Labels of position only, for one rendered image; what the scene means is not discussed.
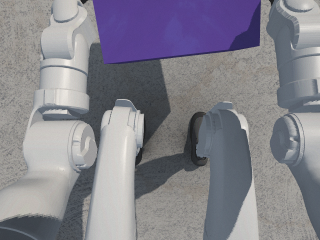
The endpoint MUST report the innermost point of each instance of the right robot thigh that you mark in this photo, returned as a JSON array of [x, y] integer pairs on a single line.
[[231, 212]]

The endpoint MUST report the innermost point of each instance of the robot thigh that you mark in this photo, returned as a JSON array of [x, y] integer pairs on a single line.
[[231, 212], [111, 214]]

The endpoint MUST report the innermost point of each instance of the robot left upper arm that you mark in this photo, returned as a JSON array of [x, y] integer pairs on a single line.
[[55, 152]]

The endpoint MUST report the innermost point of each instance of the robot left forearm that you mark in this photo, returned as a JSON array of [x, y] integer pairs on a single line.
[[64, 64]]

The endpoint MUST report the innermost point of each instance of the robot right forearm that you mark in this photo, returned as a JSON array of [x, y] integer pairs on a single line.
[[294, 26]]

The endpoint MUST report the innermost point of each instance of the robot right upper arm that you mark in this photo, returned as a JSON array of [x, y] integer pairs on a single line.
[[295, 141]]

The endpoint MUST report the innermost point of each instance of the carton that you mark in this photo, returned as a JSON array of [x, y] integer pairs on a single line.
[[144, 30]]

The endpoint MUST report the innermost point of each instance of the left robot thigh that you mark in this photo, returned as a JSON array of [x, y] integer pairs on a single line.
[[111, 214]]

